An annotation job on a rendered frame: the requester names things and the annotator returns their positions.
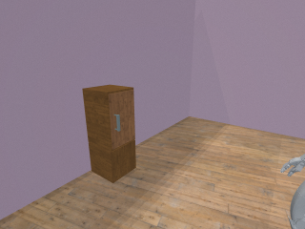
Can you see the cupboard door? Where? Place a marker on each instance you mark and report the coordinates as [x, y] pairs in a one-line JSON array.
[[122, 104]]

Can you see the robot right hand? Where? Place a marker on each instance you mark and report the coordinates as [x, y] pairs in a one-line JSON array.
[[298, 166]]

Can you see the handle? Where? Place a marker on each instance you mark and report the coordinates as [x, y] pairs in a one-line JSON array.
[[117, 123]]

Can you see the right robot thigh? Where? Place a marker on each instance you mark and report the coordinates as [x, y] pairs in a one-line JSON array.
[[297, 208]]

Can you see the right robot shin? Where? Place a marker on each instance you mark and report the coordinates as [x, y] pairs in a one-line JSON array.
[[292, 224]]

